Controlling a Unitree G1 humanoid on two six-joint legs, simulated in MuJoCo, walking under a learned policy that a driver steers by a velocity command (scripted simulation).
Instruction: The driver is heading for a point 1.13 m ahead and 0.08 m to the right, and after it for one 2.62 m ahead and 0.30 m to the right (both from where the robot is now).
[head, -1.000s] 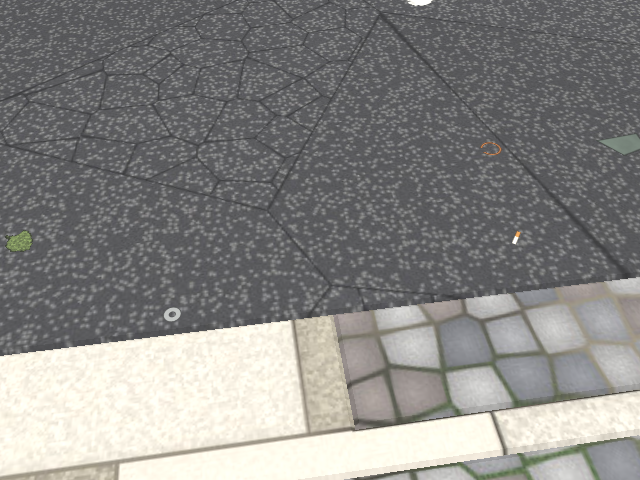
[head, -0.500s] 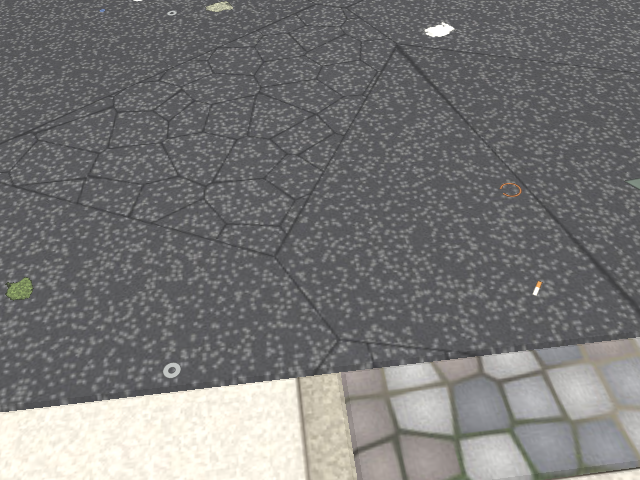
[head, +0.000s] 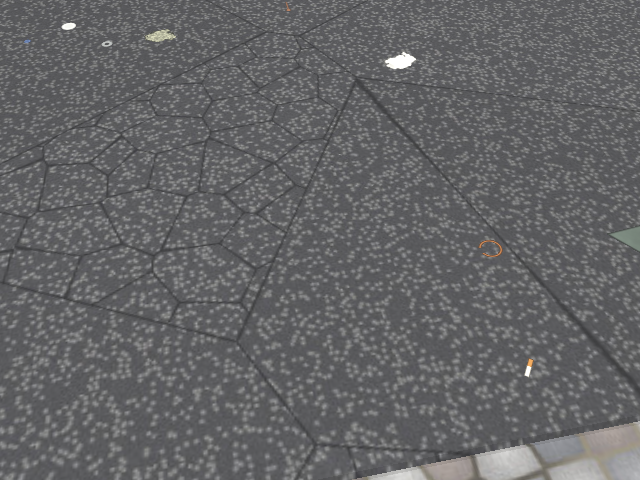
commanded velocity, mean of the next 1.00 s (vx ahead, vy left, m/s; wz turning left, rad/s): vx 0.50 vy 0.00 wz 0.00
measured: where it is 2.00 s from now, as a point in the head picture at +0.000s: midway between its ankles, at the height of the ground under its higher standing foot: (335, 279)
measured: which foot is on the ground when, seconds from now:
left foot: down 0.00-0.32, up 0.34-0.84, down 0.86-1.00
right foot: up 0.00-0.28, down 0.30-0.88, up 0.90-1.00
